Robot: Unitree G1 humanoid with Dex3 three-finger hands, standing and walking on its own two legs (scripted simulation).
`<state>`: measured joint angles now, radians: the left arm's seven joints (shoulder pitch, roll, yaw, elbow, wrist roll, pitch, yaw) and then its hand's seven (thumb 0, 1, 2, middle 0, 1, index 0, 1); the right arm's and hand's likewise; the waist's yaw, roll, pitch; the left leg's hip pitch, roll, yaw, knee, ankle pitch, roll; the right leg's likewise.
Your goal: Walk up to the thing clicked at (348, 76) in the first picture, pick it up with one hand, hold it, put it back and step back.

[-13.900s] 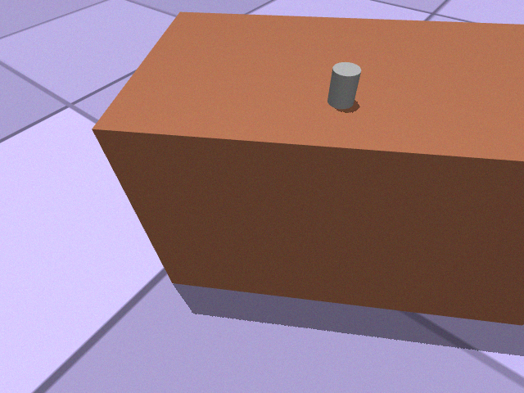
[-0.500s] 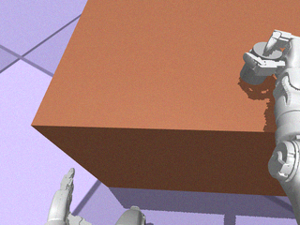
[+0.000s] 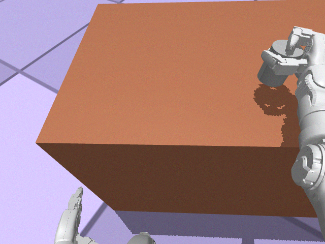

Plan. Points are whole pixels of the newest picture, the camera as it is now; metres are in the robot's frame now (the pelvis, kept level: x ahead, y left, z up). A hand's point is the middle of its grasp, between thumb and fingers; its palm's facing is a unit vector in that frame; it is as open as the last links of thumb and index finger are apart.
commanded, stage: settle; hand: right
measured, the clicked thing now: (278, 64) +0.52 -0.20 +0.15
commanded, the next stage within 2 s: lift in 0.14 s
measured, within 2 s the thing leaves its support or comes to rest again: neither
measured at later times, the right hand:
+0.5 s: hand (290, 42) +0.51 -0.19 +0.21, palm faces +0.15 +0.99 +0.00, open 5.6 cm
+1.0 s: hand (323, 33) +0.42 -0.18 +0.29, palm faces +0.14 +0.99 -0.02, open 5.6 cm
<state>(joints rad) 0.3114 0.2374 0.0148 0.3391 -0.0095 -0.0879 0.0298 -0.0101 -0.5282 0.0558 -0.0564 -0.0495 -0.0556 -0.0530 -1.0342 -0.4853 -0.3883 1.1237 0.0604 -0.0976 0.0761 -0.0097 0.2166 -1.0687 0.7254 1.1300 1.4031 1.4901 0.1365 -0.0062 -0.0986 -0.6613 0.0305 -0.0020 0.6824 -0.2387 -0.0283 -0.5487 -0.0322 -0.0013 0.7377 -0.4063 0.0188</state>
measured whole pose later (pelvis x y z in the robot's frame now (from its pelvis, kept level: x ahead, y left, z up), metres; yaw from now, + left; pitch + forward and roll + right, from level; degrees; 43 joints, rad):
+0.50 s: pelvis +0.01 +0.00 +0.01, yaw +0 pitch +10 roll +0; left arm 0.31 0.25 0.04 0.41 -0.02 -0.09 0.04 -0.01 -0.53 0.05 -0.05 -0.05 -0.06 -0.05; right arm -1.00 -0.45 -0.36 1.03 0.08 -0.02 0.07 -0.01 0.22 -1.07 0.73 1.12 1.37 1.48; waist 0.10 -0.02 -0.10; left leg -0.57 0.03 -0.01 0.61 -0.22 -0.03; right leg -0.45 -0.03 -0.01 0.65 -0.39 0.02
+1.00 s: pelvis +0.00 +0.01 +0.02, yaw -1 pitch +2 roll +0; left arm 0.31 0.26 0.07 0.47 -0.04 -0.07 0.03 -0.01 -0.52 0.04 -0.05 -0.04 -0.05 -0.04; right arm -0.76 -0.35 -0.30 0.42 0.16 0.36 0.08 -0.01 0.22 -1.07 0.74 1.11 1.37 1.44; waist -0.01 -0.06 -0.09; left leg -0.39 0.04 0.01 0.56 -0.21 -0.02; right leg -0.26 -0.02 0.01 0.56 -0.34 0.02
